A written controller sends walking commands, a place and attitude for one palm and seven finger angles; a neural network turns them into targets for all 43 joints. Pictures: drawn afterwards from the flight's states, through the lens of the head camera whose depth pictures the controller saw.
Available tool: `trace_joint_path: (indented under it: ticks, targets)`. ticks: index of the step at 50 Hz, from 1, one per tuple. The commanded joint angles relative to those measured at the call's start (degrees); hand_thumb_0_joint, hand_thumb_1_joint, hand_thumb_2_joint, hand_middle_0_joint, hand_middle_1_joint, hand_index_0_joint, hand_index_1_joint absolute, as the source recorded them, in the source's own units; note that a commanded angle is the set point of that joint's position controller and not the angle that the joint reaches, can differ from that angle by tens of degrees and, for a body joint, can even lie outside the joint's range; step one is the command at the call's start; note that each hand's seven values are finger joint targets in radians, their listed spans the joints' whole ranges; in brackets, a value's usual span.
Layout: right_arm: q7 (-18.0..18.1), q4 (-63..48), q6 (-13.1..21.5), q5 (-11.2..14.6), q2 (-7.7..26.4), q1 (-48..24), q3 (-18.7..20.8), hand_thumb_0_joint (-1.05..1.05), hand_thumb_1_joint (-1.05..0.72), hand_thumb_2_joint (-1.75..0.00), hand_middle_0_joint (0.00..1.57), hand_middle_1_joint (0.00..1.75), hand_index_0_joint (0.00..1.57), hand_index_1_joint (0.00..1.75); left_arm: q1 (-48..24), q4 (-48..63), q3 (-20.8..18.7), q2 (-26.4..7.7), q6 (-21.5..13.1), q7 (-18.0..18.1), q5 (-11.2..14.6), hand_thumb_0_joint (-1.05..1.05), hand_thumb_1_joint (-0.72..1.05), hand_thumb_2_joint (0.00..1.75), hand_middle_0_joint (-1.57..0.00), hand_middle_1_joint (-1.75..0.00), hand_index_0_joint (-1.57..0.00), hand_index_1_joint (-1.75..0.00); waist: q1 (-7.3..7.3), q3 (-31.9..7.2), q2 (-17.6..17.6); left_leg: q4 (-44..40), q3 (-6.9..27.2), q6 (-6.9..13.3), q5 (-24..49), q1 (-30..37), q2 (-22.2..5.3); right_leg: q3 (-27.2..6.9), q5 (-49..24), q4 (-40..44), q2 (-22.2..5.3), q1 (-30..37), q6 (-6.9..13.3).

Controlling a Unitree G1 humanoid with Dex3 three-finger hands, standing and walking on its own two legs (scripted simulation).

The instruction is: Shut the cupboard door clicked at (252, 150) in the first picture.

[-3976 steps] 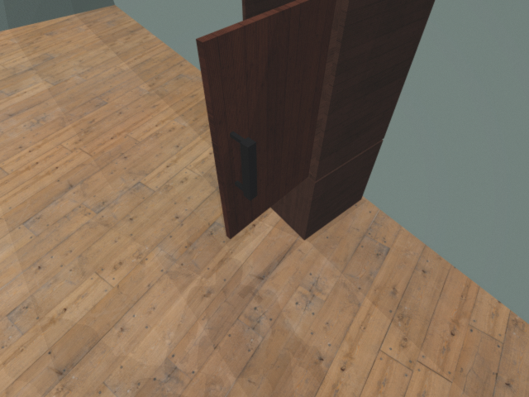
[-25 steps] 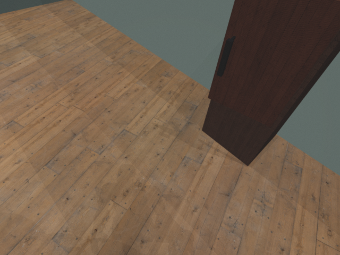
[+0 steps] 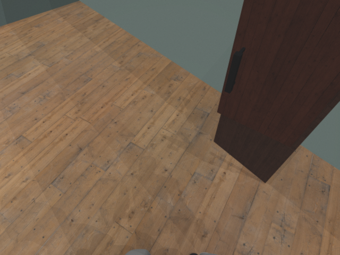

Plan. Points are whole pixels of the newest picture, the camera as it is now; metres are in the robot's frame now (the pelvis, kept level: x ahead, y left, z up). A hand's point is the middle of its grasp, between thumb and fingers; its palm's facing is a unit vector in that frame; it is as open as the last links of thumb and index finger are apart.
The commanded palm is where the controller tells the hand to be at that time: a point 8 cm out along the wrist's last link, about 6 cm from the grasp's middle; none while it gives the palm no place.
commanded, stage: turn to face it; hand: left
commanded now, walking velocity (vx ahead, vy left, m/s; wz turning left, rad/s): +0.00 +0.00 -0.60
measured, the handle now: (235, 70) +0.76 -0.22 -0.04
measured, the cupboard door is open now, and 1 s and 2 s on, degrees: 13 13 13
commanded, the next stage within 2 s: take the last steps up to it in 0.88 s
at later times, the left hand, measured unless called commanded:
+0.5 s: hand (110, 227) +0.21 +0.19 -0.16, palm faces -0.27 -0.92 -0.29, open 7.3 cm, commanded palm none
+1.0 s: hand (134, 206) +0.26 +0.13 -0.16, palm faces -0.48 -0.85 -0.20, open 7.3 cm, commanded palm none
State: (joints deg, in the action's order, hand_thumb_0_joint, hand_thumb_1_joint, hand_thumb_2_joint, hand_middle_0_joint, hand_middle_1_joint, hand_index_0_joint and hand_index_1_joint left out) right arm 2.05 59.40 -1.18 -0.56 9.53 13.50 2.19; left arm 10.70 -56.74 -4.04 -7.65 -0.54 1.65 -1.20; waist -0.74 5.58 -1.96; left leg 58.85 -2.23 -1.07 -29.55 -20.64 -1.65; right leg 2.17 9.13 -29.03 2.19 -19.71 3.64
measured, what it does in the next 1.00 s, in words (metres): steps on the spot, turning right: left foot, then right foot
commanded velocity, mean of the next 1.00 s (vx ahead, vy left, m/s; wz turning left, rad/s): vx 0.01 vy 0.00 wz -0.42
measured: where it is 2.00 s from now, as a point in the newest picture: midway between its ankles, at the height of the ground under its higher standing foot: (202, 241)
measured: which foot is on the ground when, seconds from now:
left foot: up 0.00-0.18, down 0.20-0.48, up 0.50-0.78, down 0.80-1.00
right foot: down 0.00-0.22, up 0.24-0.48, down 0.50-0.80, up 0.82-1.00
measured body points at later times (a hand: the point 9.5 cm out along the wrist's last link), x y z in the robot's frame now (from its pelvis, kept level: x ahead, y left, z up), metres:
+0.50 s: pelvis +0.05 +0.00 -0.01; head +0.09 -0.03 +0.44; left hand +0.22 +0.24 -0.14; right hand +0.05 -0.27 -0.16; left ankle +0.06 +0.14 -0.73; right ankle +0.04 -0.12 -0.74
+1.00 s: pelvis +0.08 +0.01 +0.01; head +0.12 -0.01 +0.45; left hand +0.29 +0.17 -0.14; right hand -0.02 -0.21 -0.14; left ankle +0.14 +0.12 -0.73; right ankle +0.01 -0.09 -0.70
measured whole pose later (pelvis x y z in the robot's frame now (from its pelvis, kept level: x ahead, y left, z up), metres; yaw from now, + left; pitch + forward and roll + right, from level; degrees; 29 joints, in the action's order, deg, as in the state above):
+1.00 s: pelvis +0.08 +0.01 +0.01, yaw -30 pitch +1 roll -2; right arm 1.9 54.9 -1.3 -2.0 10.0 15.9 0.4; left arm 8.0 -52.8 -4.0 -12.1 3.7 -1.2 -0.9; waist -1.5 4.1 -0.8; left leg 29.6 -5.6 -1.0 -15.3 -14.7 -5.8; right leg 1.6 25.7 -45.6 1.0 -20.8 -0.9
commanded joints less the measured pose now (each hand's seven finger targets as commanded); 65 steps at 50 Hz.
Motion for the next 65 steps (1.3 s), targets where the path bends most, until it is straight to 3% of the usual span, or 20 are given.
trace_joint_path:
  ticks: [1, 8, 11, 16, 22, 23, 24, 25, 28, 37, 38, 40, 43, 47, 51, 53, 54, 55, 59, 65]
  targets:
    - [-0.33, -4.31, -0.27, -0.28, 1.82, 3.34, 0.62, 0.00, -0.90, -0.90, 0.20, 0.30, 0.20, 0.30, 3.40, 2.94, -2.35, -10.48, 0.20, 0.16, -0.55, 0.00, 0.90, 0.90, -0.20, -0.30, -0.20, -0.30, 0.07, -7.66, 6.95, -7.96, 0.36, -0.84, 4.90, -0.06, -0.76, -17.98, -10.33, 12.72, -13.93, 3.83, 7.79]
    - [0.27, -7.61, 1.00, 0.22, 6.10, 2.45, 1.42, 0.00, -0.90, -0.90, 0.20, 0.30, 0.20, 0.30, 0.56, 5.58, -3.07, -11.90, 1.37, -0.83, 0.07, 0.00, 0.90, 0.90, -0.20, -0.30, -0.20, -0.30, -1.71, -8.88, 7.27, -31.35, 1.47, -0.69, 14.55, 13.98, -0.60, -20.46, -4.17, 7.54, -9.39, -2.61, 2.34]
    - [0.81, -10.37, 1.21, -1.29, 14.88, 2.37, 3.11, 0.00, -0.90, -0.90, 0.20, 0.30, 0.20, 0.30, -0.54, 9.05, -2.54, -8.80, 1.48, -2.24, 0.20, 0.00, 0.90, 0.90, -0.20, -0.30, -0.20, -0.30, -2.50, -5.77, -13.18, -45.53, 23.66, 11.93, 17.45, 14.56, -25.65, -3.46, 20.99, -19.11, 1.86, -14.56, -4.76]
    - [0.92, -12.28, 1.41, -1.72, 12.55, -3.56, 2.14, 0.00, -0.90, -0.90, 0.20, 0.30, 0.20, 0.30, 0.35, 8.73, -2.24, -8.58, 2.50, -3.52, -0.05, 0.00, 0.90, 0.90, -0.20, -0.30, -0.20, -0.30, 0.81, -7.42, -9.03, -35.50, 2.60, 9.02, 48.53, 16.75, -17.19, -0.66, 18.29, -24.69, -2.85, -10.23, -6.13]
    - [-0.07, -11.46, 0.38, -1.04, 14.78, -2.40, 3.15, 0.00, -0.90, -0.90, 0.20, 0.30, 0.20, 0.30, 2.26, 8.88, -2.16, -9.76, 2.15, -3.73, -0.10, 0.00, 0.90, 0.90, -0.20, -0.30, -0.20, -0.30, 1.57, -6.75, -9.41, -27.74, -2.79, 4.12, 38.00, 9.40, -15.63, 4.17, 4.05, -3.22, -0.83, 6.24, -4.34]
    - [-0.40, -12.12, 0.29, -0.62, 14.00, -3.15, 3.15, 0.00, -0.90, -0.90, 0.20, 0.30, 0.20, 0.30, 5.81, 8.03, -2.61, -12.40, 1.75, -3.43, -0.27, 0.00, 0.90, 0.90, -0.20, -0.30, -0.20, -0.30, 3.55, -8.06, -3.23, -20.62, -4.86, 1.62, 30.34, 4.47, -12.92, -0.13, -4.74, 2.83, -3.69, 13.45, -2.97]
    - [-0.95, -13.88, 0.27, 0.02, 9.58, -2.73, 2.34, 0.00, -0.90, -0.90, 0.20, 0.30, 0.20, 0.30, 8.37, 7.35, -3.73, -18.89, 0.88, -2.46, -0.90, 0.00, 0.90, 0.90, -0.20, -0.30, -0.20, -0.30, 4.46, -10.51, 14.06, -7.22, -9.63, -2.04, 9.62, -8.88, -4.73, -19.20, -19.84, 7.89, -17.78, 23.41, 2.61]
    - [-0.56, -15.43, -0.20, 0.07, 9.58, -5.90, 1.87, 0.00, -0.90, -0.90, 0.20, 0.30, 0.20, 0.30, 11.70, 6.48, -3.92, -21.68, 0.92, -1.80, -0.11, 0.00, 0.90, 0.90, -0.20, -0.30, -0.20, -0.30, 6.62, -10.07, 15.76, 3.19, -3.13, -2.68, -8.77, -12.07, -1.92, -26.63, -30.51, 8.57, -25.86, 19.89, 9.72]
    - [-0.23, -13.22, -0.63, -0.11, 10.12, -5.22, 1.86, 0.00, -0.90, -0.90, 0.20, 0.30, 0.20, 0.30, 2.20, 8.72, -2.93, -17.05, 1.72, -0.44, -0.35, 0.00, 0.90, 0.90, -0.20, -0.30, -0.20, -0.30, 2.38, -8.73, 14.24, 9.74, 3.87, -2.64, 0.51, -14.23, -4.61, -21.29, -15.55, 8.06, -19.12, 13.89, 9.29]
    - [-0.47, -8.98, 0.30, 0.01, 7.72, 4.12, 0.87, 0.00, -0.90, -0.90, 0.20, 0.30, 0.20, 0.30, -2.42, 8.80, -2.49, -15.96, 2.43, -0.87, -0.06, 0.00, 0.90, 0.90, -0.20, -0.30, -0.20, -0.30, -1.39, -8.93, 10.03, -27.54, -1.16, -1.88, 14.65, 7.43, -0.49, -16.58, -8.98, 3.58, -11.90, 3.66, 3.18]
    - [-0.34, -8.41, 0.88, -0.21, 9.68, 5.92, 1.10, 0.00, -0.90, -0.90, 0.20, 0.30, 0.20, 0.30, -2.84, 9.29, -2.14, -13.86, 2.73, -1.00, 0.29, 0.00, 0.90, 0.90, -0.20, -0.30, -0.20, -0.30, -2.04, -8.53, 4.46, -35.45, 3.18, -0.45, 16.71, 12.68, -3.83, -14.40, -2.12, 0.35, -8.51, -1.87, 0.41]
    - [0.16, -9.71, 1.18, -1.51, 17.16, 6.24, 2.30, 0.00, -0.90, -0.90, 0.20, 0.30, 0.20, 0.30, -1.52, 10.71, -1.20, -9.75, 2.80, -1.79, 0.66, 0.00, 0.90, 0.90, -0.20, -0.30, -0.20, -0.30, -1.74, -6.32, -14.30, -44.36, 24.16, 10.22, 19.52, 9.45, -23.20, -3.44, 21.94, -17.58, 0.56, -8.15, -4.59]
    - [0.62, -9.33, 1.50, -1.79, 13.51, 2.21, 1.28, 0.00, -0.90, -0.90, 0.20, 0.30, 0.20, 0.30, -2.52, 8.98, -1.86, -10.20, 3.15, -2.45, -0.15, 0.00, 0.90, 0.90, -0.20, -0.30, -0.20, -0.30, 0.44, -4.17, -10.94, -42.48, 14.26, 10.24, 31.00, 7.52, -17.99, -4.63, 19.66, -31.64, -2.04, -8.75, -4.93]
    - [0.69, -7.57, 1.24, -1.75, 12.53, 3.97, 1.45, 0.00, -0.90, -0.90, 0.20, 0.30, 0.20, 0.30, -3.09, 8.33, -0.66, -7.62, 2.85, -2.70, 0.24, 0.00, 0.90, 0.90, -0.20, -0.30, -0.20, -0.30, -0.75, -7.88, -10.33, -37.00, 5.24, 9.24, 44.41, 14.10, -15.31, 0.02, 18.63, -17.63, -1.69, -3.27, -5.03]
    - [0.26, -6.01, 0.60, -0.86, 12.01, 4.01, 1.95, 0.00, -0.90, -0.90, 0.20, 0.30, 0.20, 0.30, 2.69, 5.71, -0.90, -7.82, 2.07, -2.39, 0.21, 0.00, 0.90, 0.90, -0.20, -0.30, -0.20, -0.30, 1.06, -9.09, -5.54, -32.43, 2.15, 5.19, 27.13, 7.64, -12.89, 1.01, 3.48, 3.67, -0.86, 12.20, -3.55]
    - [-0.66, -7.93, 0.65, -0.29, 6.71, 2.27, 0.96, 0.00, -0.90, -0.90, 0.20, 0.30, 0.20, 0.30, 6.32, 4.01, -2.26, -15.16, 1.35, -1.78, -0.62, 0.00, 0.90, 0.90, -0.20, -0.30, -0.20, -0.30, 2.82, -6.38, 13.15, -19.08, -6.61, -0.42, -1.88, -10.41, -2.22, -21.65, 16.49, 15.26, -16.84, 20.81, 3.68]
    - [-1.28, -9.53, 0.40, -0.80, 7.15, -1.52, 0.78, 0.00, -0.90, -0.90, 0.20, 0.30, 0.20, 0.30, 8.82, 3.74, -2.54, -17.70, 1.50, -1.65, -0.34, 0.00, 0.90, 0.90, -0.20, -0.30, -0.20, -0.30, 5.53, -3.85, 13.30, -8.85, -4.05, -0.38, -6.67, -12.97, -0.97, -27.21, 23.53, 19.63, -22.70, 16.49, 8.63]
    - [-1.22, -9.01, 0.20, -0.99, 7.32, -2.88, 1.20, 0.00, -0.90, -0.90, 0.20, 0.30, 0.20, 0.30, 8.21, 3.27, -2.40, -15.55, 0.84, -1.21, -0.38, 0.00, 0.90, 0.90, -0.20, -0.30, -0.20, -0.30, 4.55, -1.68, 15.67, -2.18, 0.26, 0.11, -2.90, -15.81, -1.87, -29.25, 25.55, 20.52, -20.57, 14.28, 9.88]
    - [-2.24, -6.16, 1.33, -1.06, 6.13, 0.46, 1.20, 0.00, -0.90, -0.90, 0.20, 0.30, 0.20, 0.30, 4.51, 2.84, -1.19, -10.94, -0.87, -0.83, -0.35, 0.00, 0.90, 0.90, -0.20, -0.30, -0.20, -0.30, 0.55, -2.16, 9.46, -4.45, -0.07, -0.32, 5.80, -10.96, -3.75, -15.97, 9.80, 16.78, -15.96, 12.48, 8.32]
    - [-2.24, -4.33, 2.81, -0.92, 4.38, 4.18, 0.48, 0.00, -0.90, -0.90, 0.20, 0.30, 0.20, 0.30, 5.94, -0.18, -1.27, -11.21, -1.40, -1.41, -0.01, 0.00, 0.90, 0.90, -0.20, -0.30, -0.20, -0.30, -1.03, -2.20, 8.06, -27.40, -3.92, -0.08, 13.55, 5.85, -0.98, -12.12, 12.36, 13.10, -13.08, 6.10, 5.93]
